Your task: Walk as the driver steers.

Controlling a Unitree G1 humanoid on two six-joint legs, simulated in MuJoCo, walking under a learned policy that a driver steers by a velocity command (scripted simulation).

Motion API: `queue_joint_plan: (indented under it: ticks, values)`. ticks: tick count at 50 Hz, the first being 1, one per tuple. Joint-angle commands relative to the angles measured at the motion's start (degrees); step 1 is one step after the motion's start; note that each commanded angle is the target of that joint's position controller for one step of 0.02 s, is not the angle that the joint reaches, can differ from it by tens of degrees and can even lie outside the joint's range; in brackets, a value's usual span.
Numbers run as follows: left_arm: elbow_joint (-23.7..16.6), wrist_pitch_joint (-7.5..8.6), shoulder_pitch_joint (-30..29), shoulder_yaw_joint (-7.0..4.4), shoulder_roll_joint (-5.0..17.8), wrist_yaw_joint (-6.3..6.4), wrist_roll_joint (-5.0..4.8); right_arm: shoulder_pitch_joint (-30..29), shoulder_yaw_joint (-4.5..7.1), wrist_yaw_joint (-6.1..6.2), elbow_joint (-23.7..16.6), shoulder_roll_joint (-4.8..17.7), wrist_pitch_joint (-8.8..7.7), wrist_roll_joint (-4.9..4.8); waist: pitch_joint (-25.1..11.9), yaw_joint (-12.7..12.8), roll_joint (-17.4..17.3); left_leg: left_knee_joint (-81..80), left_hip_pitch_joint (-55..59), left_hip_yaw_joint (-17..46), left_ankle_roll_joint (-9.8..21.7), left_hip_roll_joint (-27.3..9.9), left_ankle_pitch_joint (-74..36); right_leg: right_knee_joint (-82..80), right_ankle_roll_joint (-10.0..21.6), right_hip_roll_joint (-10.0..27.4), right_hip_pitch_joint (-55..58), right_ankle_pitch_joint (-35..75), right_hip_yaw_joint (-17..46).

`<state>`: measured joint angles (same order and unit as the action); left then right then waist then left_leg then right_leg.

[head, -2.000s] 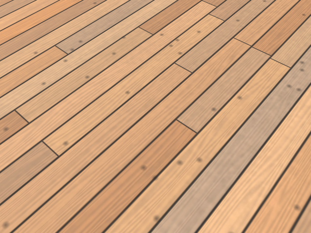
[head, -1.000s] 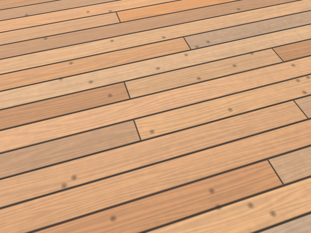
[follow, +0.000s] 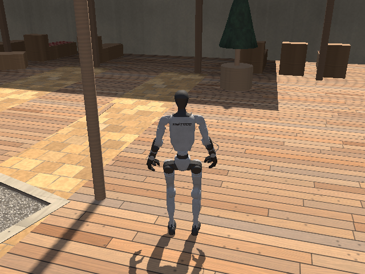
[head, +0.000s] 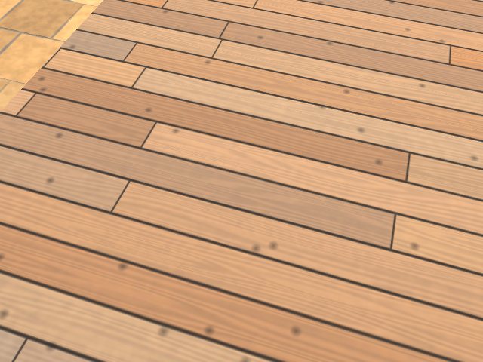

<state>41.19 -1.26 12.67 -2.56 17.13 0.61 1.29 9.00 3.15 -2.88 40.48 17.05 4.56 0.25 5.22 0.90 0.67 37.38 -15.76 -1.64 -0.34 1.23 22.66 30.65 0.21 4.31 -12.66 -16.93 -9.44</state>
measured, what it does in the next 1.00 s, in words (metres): steps on the spot: left foot, then right foot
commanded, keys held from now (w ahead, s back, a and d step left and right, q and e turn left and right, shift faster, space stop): q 0.08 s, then no key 0.86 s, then w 0.06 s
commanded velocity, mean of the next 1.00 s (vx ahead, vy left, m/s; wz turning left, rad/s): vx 0.00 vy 0.00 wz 0.19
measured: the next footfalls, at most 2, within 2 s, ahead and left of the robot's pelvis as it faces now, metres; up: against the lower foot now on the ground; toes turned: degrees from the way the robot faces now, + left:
left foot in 0.02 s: +0.03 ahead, +0.10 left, +0.00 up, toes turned +2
right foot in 0.52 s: +0.06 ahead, -0.09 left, +0.00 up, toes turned +10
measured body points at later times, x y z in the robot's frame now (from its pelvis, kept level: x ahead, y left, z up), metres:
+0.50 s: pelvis +0.01 +0.02 +0.01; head +0.03 +0.02 +0.46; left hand +0.07 +0.30 -0.12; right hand +0.14 -0.22 -0.12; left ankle -0.01 +0.09 -0.73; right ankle +0.02 -0.10 -0.73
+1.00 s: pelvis +0.02 -0.01 +0.01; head +0.02 -0.02 +0.46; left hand +0.04 +0.25 -0.13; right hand +0.08 -0.26 -0.14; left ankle -0.01 +0.09 -0.73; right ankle +0.02 -0.10 -0.73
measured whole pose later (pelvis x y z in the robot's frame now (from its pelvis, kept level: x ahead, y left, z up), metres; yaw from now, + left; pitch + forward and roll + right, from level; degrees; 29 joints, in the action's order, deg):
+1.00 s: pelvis +0.02 -0.01 +0.01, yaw +9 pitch -2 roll +0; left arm 57.3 -0.2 13.3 0.5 13.2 1.4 0.8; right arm 13.8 -0.2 1.9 62.5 13.8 1.1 0.7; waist 1.4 -0.1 -0.2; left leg 21.6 -7.2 6.0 1.8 4.2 12.8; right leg 22.3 3.1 -2.6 -7.5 -13.3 0.1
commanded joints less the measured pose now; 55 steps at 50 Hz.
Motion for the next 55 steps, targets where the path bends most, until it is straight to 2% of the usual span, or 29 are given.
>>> queue_joint_plan:
  ticks: [1, 2, 3, 4, 5, 6, 7, 8, 9, 11, 14, 18, 22, 24, 25, 26, 27, 28, 29, 30, 31, 36, 47, 48, 49, 50, 52, 53, 55]
  values:
    - [-2.1, 0.03, 1.8, -2.65, 8.8, -0.23, -0.5, 5.0, 1.79, 1.22, -2.6, 7.3, -2.16, 1.44, -8.5, -3.0, -0.6, -19.0, 12.6, 6.0, 2.8, -1.9, -11.4, 8.3, 2.7, 8.7, -3.9, 13.4, 3.4]
    - [-5.5, -0.54, 2.7, -1.02, 2.8, -0.67, 0.46, 4.6, 3.25, 1.78, -4.6, 15.5, -2.98, 1.2, -8.2, -0.7, -18.1, -21.7, 18.2, 32.0, 8.4, -20.8, -27.5, 23.3, -2.4, -0.1, -20.3, -18.3, -1.0]
    - [-6.9, -1.64, -3.0, -1.34, 5.6, 0.49, 0.39, 10.3, 4.4, 1.65, -3.3, 17.0, -2.99, 0.33, -8.8, -6.1, -12.6, -19.0, 13.0, 32.6, 16.2, -23.3, -38.8, 29.9, -2.2, -3.3, -20.9, -21.2, 8.3]
    - [-6.4, -2.16, -3.4, -1.57, 6.1, 0.64, -0.29, 9.2, 3.52, 1.79, -2.5, 14.0, -2.92, 0.18, -6.1, -4.2, -9.1, -18.3, 12.3, 27.6, 16.8, -20.0, -38.1, 33.3, -2.0, -2.0, -21.9, -17.3, 10.4]
    - [-5.2, -2.0, -2.4, -1.65, 6.3, 0.45, -0.86, 4.9, 2.47, 2.11, -2.9, 10.5, -2.74, -0.02, -3.6, -2.3, -7.5, -19.1, 9.9, 22.5, 14.9, -16.2, -34.5, 32.5, -1.7, -1.1, -21.3, -11.8, 11.2]
    - [-4.1, -1.61, -1.3, -1.93, 6.9, 0.23, -0.65, 1.1, 1.81, 2.52, -3.6, 8.6, -2.59, 0.08, -3.6, -0.7, -7.6, -19.5, 10.2, 19.3, 12.4, -12.5, -32.0, 30.7, -1.6, -0.8, -20.5, -7.9, 11.1]
    - [-2.9, -1.57, 0.4, -2.11, 7.4, -0.06, 0.07, 0.4, 1.36, 3.0, -3.7, 7.4, -2.72, -0.14, -4.8, -0.5, -9.0, -19.1, 10.7, 17.3, 11.9, -10.9, -36.8, 31.4, -1.9, -1.3, -19.0, -5.6, 10.1]
    - [-2.1, -1.66, 1.5, -2.13, 7.3, -0.35, 0.25, 1.0, 0.95, 3.06, -3.4, 6.7, -2.91, -0.18, -6.8, -0.3, -8.4, -18.7, 11.6, 16.1, 11.8, -10.3, -40.4, 32.2, -2.2, -1.9, -17.5, -4.4, 9.9]
    - [-1.7, -1.85, 2.0, -2.04, 6.8, -0.59, 0.01, 1.7, 0.82, 3.02, -3.0, 6.7, -3.19, -0.16, -7.9, -0.3, -7.2, -18.6, 12.2, 15.5, 11.8, -10.3, -41.8, 32.1, -2.4, -2.1, -16.7, -3.8, 9.9]
    - [-1.4, -2.32, 1.3, -1.78, 5.8, -0.76, -0.43, 3.0, 0.72, 3.02, -2.1, 6.8, -3.64, 0.06, -7.7, -0.8, -6.2, -19.2, 12.9, 15.7, 11.7, -10.5, -39.9, 29.6, -2.6, -2.2, -16.5, -3.1, 10.0]
    - [-1.0, -2.79, -0.1, -1.57, 5.1, -0.59, -0.3, 4.4, 0.34, 3.26, -0.8, 6.5, -3.76, 0.53, -6.0, -1.9, -7.2, -20.6, 12.9, 17.2, 11.9, -10.9, -33.2, 23.6, -2.5, -2.4, -16.2, -3.7, 10.3]
    - [-0.3, -2.63, -1.4, -1.17, 4.1, -0.06, -0.38, 5.1, -0.15, 3.44, 1.0, 6.4, -3.94, 1.14, -4.8, -2.5, -7.1, -20.5, 10.5, 18.6, 12.5, -11.2, -28.3, 15.3, -1.5, -3.1, -11.7, -5.5, 10.3]
    - [1.1, -2.12, -0.6, -0.73, 3.3, 0.76, -1.0, 3.9, -0.7, 3.59, 2.7, 5.9, -4.08, 1.39, -5.1, -1.9, -6.8, -18.9, 6.9, 20.0, 12.4, -10.9, -29.2, 6.7, -0.1, -4.6, -4.1, -6.5, 9.9]
    - [2.6, -1.55, 1.8, -0.28, 2.2, 1.19, -1.02, 2.4, -1.17, 3.91, 3.5, 5.3, -4.05, 0.86, -5.5, 0.2, -5.6, -16.9, 5.1, 20.1, 10.8, -9.8, -29.0, -4.1, 0.8, -4.9, 2.3, -0.6, 9.5]
    - [3.4, -0.86, 3.1, 0.08, 1.8, 1.42, -0.6, 2.2, -1.59, 4.11, 4.0, 4.4, -4.18, 0.44, -5.9, 1.3, -3.9, -16.2, 2.2, 19.8, 8.6, -9.0, -26.9, -12.0, 1.2, -3.3, 8.4, 8.0, 11.3]
    - [3.8, 0.05, 3.7, 0.08, 3.5, 1.79, 0.23, 3.7, -2.38, 4.07, 4.3, 2.3, -4.7, 0.37, -7.8, 0.4, -0.5, -15.0, -1.0, 18.6, 6.0, -7.2, -22.1, -14.1, 2.0, 2.6, 14.4, 12.7, 17.4]
    - [2.9, 0.71, -0.3, -0.28, 7.6, 1.58, 0.2, 7.5, -2.29, 3.91, 5.2, 1.8, -4.62, 0.01, -6.2, -3.7, 5.3, -15.5, -1.8, 13.4, 4.5, -1.1, -12.5, -13.2, 4.6, 8.1, 11.3, 19.5, 23.6]
    - [3.4, 0.92, -1.5, 0.04, 6.1, 0.81, -0.49, 7.0, -2.05, 4.1, 7.0, 3.1, -4.03, 0.55, -5.9, -2.9, 5.4, -17.1, 5.7, 11.5, 4.2, -0.2, -9.8, -12.1, 6.7, 8.8, 4.3, 19.8, 22.3]
    - [3.6, 1.17, -2.7, 0.66, 4.2, 0.39, -0.49, 6.0, -2.05, 4.09, 7.8, 3.3, -3.85, 0.95, -4.8, -2.9, 5.7, -18.5, 7.7, 12.4, 4.2, -0.8, -12.8, -12.1, 5.3, 6.1, 3.0, 16.1, 20.3]
    - [4.1, 1.24, -2.5, 0.73, 3.8, 0.37, -0.59, 5.3, -1.79, 4.08, 8.8, 4.1, -3.88, 0.89, -3.3, -1.8, 5.3, -18.7, 7.4, 12.9, 4.2, -1.2, -15.9, -11.9, 3.7, 3.5, 3.2, 13.9, 18.2]
    - [4.8, 1.3, -1.2, 0.75, 4.1, 0.63, -0.69, 4.8, -1.56, 4.03, 9.4, 4.7, -4.0, 0.69, -4.0, -1.2, 5.1, -18.2, 7.8, 13.1, 4.3, -1.8, -18.7, -11.9, 3.0, 2.2, 4.3, 13.9, 17.2]
    - [8.0, 1.41, 0.2, 1.12, 3.4, 0.95, -0.79, 5.5, -2.06, 4.43, 13.7, 2.8, -4.22, 0.35, -4.2, -0.8, 0.9, -19.4, 6.9, 13.0, 3.4, -2.4, -19.3, -11.7, 3.5, 2.1, 6.5, 14.3, 16.9]
    - [13.9, 1.71, 0.7, 2.05, 2.4, 1.06, -0.63, 5.7, -2.56, 5.03, 20.6, 2.3, -3.94, 0.22, -3.3, -1.0, -0.3, -19.8, 8.0, 12.7, 3.0, -3.3, -19.3, -13.0, 3.7, 1.5, 5.2, 12.4, 17.0]
    - [14.5, 1.67, 1.4, 2.06, 2.4, 0.99, -0.52, 6.2, -2.71, 5.05, 21.1, 1.9, -3.89, 0.28, -4.5, -0.9, 0.0, -19.6, 8.0, 12.1, 3.3, -2.7, -14.9, -13.7, 3.8, 1.0, 5.6, 5.8, 17.2]
    - [15.0, 1.42, 2.0, 1.53, 3.7, 0.91, -0.44, 6.2, -2.56, 5.05, 21.2, 2.2, -3.81, 0.42, -3.8, -0.5, 1.0, -17.3, 6.2, 10.8, 3.9, -1.1, -8.3, -14.2, 4.6, 0.5, 5.3, -3.8, 18.0]
    - [15.4, 1.03, 3.0, 0.9, 5.2, 0.84, -0.4, 6.0, -2.3, 4.91, 20.9, 2.6, -3.69, 0.76, -2.8, 0.0, 3.1, -13.5, 2.5, 9.0, 4.6, 1.0, -0.1, -15.4, 6.3, 1.1, 4.8, -14.7, 20.5]
    - [16.8, 0.52, 7.5, 0.0, 6.6, 0.73, -0.34, 3.2, -2.33, 4.1, 19.2, 1.9, -3.98, 1.77, 1.7, 1.7, 7.1, -3.7, -7.1, 4.2, 4.9, 3.0, 5.4, -22.0, 11.6, 8.0, 4.2, -30.8, 31.0]
    - [17.5, 0.66, 8.7, -0.27, 6.4, 0.76, -0.26, 1.8, -2.59, 3.7, 18.3, 0.9, -4.49, 2.29, 4.2, 2.0, 7.6, 1.2, -9.6, 2.3, 4.7, 1.2, 3.4, -24.4, 14.1, 11.9, 2.9, -31.8, 35.5]
    - [17.9, 1.72, 9.3, -0.53, 5.6, 0.56, 0.31, 0.3, -2.33, 3.04, 17.0, 1.4, -5.65, 2.1, 4.8, 1.6, 4.9, 8.9, -15.0, 3.0, 4.3, -1.7, 3.8, -26.2, 15.9, 14.3, 4.4, -25.9, 37.5]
